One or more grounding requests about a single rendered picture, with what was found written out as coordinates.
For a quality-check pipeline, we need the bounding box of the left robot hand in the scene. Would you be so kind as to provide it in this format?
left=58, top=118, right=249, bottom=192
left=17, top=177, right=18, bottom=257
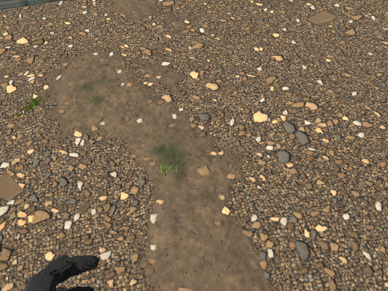
left=24, top=255, right=99, bottom=291

